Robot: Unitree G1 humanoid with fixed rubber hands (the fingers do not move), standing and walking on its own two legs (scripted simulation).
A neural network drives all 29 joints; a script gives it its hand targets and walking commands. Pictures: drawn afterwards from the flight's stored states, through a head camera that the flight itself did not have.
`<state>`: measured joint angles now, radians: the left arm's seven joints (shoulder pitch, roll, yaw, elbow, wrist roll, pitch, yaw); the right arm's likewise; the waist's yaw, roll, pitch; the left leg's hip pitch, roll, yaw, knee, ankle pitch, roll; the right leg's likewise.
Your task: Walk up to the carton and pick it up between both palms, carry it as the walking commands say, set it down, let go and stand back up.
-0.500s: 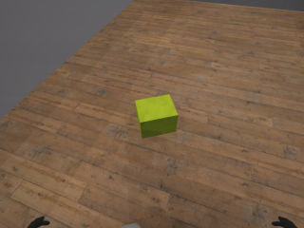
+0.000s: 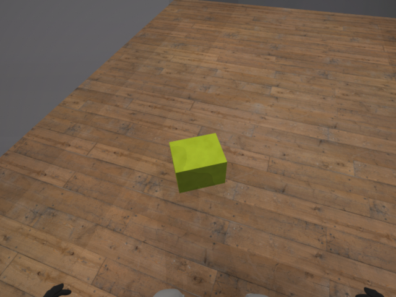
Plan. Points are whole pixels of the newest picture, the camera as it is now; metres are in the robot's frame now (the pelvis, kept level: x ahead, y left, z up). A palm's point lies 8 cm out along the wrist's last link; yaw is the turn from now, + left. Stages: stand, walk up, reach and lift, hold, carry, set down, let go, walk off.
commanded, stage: walk up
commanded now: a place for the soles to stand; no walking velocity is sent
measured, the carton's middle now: (197, 162) +0.89 +0.06 -0.64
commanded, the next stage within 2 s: none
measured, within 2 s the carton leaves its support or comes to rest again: neither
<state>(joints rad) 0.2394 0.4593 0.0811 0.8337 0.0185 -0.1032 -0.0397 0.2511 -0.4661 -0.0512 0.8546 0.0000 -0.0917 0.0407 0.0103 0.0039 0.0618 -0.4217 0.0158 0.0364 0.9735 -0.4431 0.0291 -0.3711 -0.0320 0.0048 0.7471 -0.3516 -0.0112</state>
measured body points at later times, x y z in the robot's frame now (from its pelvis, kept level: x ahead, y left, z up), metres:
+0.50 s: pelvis +0.08 -0.01 +0.00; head +0.10 +0.00 +0.45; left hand +0.18 +0.33 -0.10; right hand +0.15 -0.35 -0.09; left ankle +0.06 +0.11 -0.68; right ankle +0.13 -0.13 -0.71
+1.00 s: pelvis +0.16 -0.01 +0.00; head +0.19 +0.00 +0.44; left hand +0.25 +0.33 -0.10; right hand +0.22 -0.35 -0.09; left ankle +0.15 +0.12 -0.71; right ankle +0.21 -0.13 -0.72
